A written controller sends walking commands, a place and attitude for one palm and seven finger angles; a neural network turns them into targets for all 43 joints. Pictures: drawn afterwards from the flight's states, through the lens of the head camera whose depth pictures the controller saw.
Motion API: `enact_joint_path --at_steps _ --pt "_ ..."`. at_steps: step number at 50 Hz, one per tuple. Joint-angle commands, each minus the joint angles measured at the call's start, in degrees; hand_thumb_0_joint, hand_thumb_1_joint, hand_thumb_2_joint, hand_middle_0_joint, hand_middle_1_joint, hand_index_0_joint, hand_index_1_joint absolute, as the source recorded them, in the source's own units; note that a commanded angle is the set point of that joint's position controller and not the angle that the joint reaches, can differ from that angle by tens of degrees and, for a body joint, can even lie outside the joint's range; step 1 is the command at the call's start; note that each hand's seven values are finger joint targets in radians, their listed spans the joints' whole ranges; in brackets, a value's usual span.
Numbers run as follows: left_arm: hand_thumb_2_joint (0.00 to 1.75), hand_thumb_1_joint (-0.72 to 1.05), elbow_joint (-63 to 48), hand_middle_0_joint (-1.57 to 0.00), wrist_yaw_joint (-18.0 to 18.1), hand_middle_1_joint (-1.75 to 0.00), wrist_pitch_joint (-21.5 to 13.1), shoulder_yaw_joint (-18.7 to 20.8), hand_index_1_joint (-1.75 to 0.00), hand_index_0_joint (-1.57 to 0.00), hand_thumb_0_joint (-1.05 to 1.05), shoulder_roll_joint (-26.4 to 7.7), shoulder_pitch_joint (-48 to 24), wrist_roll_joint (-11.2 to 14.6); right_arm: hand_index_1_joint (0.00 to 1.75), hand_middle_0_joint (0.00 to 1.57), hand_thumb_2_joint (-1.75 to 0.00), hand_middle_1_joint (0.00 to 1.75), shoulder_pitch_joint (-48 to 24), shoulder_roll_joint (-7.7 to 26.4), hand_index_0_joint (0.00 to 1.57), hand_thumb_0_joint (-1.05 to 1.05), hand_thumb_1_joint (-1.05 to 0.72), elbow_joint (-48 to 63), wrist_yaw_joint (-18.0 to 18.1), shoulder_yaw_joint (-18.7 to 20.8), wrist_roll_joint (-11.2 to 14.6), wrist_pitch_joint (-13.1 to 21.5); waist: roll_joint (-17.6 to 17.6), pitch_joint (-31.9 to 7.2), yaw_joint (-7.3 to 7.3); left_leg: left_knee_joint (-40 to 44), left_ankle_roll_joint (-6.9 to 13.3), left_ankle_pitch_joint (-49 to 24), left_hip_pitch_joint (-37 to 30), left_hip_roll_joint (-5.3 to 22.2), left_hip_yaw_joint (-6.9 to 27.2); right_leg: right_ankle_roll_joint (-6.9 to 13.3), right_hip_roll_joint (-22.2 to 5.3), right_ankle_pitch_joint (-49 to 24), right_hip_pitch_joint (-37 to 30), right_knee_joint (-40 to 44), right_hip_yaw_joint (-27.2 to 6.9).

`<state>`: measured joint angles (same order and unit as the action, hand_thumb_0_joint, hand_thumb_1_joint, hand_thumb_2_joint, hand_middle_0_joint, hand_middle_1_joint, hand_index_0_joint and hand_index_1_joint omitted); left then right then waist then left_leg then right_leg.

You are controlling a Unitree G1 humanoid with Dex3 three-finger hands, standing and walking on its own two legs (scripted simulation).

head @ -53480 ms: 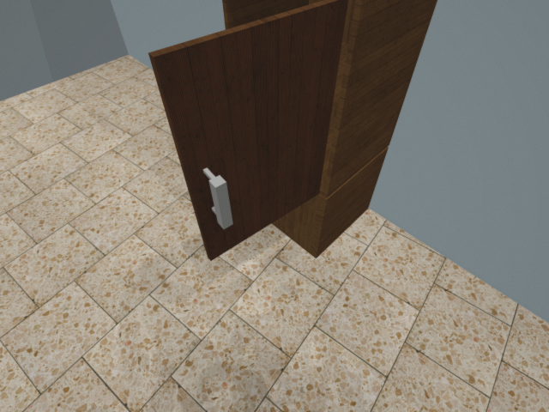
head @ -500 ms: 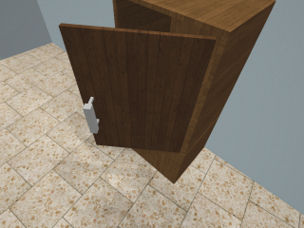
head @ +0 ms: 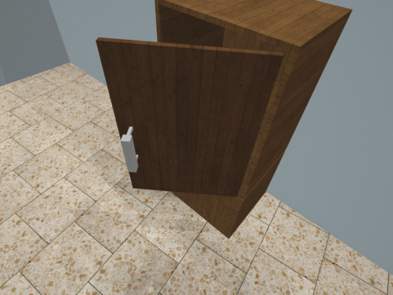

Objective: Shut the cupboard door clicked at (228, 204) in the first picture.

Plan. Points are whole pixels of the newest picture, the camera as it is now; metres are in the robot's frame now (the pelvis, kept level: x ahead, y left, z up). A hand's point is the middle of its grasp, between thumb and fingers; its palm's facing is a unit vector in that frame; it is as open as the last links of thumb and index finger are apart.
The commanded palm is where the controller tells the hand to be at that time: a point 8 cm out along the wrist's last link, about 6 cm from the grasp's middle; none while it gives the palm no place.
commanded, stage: come to a stop and stand still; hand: left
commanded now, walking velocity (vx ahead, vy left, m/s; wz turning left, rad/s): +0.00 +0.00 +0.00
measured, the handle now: (131, 149) +0.54 +0.24 -0.08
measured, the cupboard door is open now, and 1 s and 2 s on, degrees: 37 37 37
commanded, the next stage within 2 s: look again from close up in 0.10 s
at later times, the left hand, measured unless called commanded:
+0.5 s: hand out of the picture +0.00 +0.19 -0.18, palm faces -0.01 -0.98 -0.19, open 7.3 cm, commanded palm none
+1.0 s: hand out of the picture -0.01 +0.19 -0.18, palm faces +0.02 -0.98 -0.18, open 7.3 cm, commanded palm none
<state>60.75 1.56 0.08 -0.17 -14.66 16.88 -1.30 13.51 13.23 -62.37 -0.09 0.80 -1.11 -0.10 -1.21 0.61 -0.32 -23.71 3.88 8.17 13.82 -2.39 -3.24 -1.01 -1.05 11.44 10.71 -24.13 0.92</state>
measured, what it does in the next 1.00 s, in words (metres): stands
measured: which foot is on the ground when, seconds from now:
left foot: down 0.00-1.00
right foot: down 0.00-1.00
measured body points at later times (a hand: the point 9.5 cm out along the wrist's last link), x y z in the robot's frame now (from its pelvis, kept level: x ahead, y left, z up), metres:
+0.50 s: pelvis +0.00 +0.01 +0.00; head +0.00 +0.03 +0.45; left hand +0.00 +0.25 -0.16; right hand +0.04 -0.23 -0.14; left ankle +0.06 +0.07 -0.74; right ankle +0.02 -0.13 -0.74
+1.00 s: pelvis +0.02 +0.02 +0.00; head +0.02 +0.03 +0.45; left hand -0.01 +0.24 -0.17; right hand +0.02 -0.21 -0.16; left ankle +0.06 +0.07 -0.74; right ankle +0.02 -0.13 -0.74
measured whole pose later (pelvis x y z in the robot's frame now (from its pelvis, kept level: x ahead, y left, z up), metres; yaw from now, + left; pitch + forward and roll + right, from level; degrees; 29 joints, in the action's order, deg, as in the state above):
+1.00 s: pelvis +0.02 +0.02 +0.00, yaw -1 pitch -1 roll +0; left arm 63.0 1.8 -0.1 0.4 -9.3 21.0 -1.8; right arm 16.7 9.0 -64.8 0.3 1.0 -1.1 -0.5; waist -1.3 0.3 -0.8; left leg -25.3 4.8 11.7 13.1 -3.7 -4.6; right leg -1.6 -2.4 14.3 10.2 -25.7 -0.4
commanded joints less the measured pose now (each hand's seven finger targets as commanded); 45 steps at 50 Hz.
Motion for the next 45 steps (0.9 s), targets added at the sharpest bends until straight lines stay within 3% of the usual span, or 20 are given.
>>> enact_joint_path --at_steps 1,31,39,45 --pt "0.9 0.9 -2.11 -0.2 0.31 -0.3 -0.92 0.86 -0.3 -0.2 0.0 -6.35 1.62 -0.15 0.3 0.2 -0.9 0.3 -1.07 9.11 0.2 0.0 -0.9 2.62 0.53 1.77 0.46 1.18 1.86 2.94 0.08 10.38 -1.18 16.45 2.56 9.13 11.05 2.16 -4.6 6.43 2.16 4.91 -4.84" --pt "0.9 0.9 0.18 -0.2 0.95 -0.3 -1.02 0.45 -0.3 -0.2 0.0 -2.66 4.03 -0.25 0.3 0.2 -0.9 0.3 -0.07 5.39 0.2 0.0 -0.9 0.09 0.81 1.59 0.81 1.44 1.6 2.11 0.0 10.11 -1.78 7.88 -1.41 9.05 10.05 1.27 -5.25 -0.05 0.94 5.13 -4.18" --pt "0.9 0.9 0.82 -0.2 0.89 -0.3 -0.83 0.51 -0.3 -0.2 0.0 -1.44 4.84 -0.26 0.3 0.2 -0.9 0.3 1.16 5.15 0.2 0.0 -0.9 -0.35 0.91 1.49 0.65 1.23 1.86 2.45 0.1 12.12 -2.08 13.24 -0.77 9.05 10.55 1.09 -4.78 1.89 0.57 4.85 -3.66" --pt "0.9 0.9 1.31 -0.2 0.42 -0.3 -0.24 0.96 -0.3 -0.2 0.0 0.38 8.02 -0.73 0.3 0.2 -0.9 0.3 3.56 3.39 0.2 0.0 -0.9 -0.51 0.79 1.44 0.21 0.29 1.84 5.71 -0.43 11.22 -1.04 25.85 3.44 8.28 10.38 2.09 -3.9 13.44 2.87 3.09 -3.57"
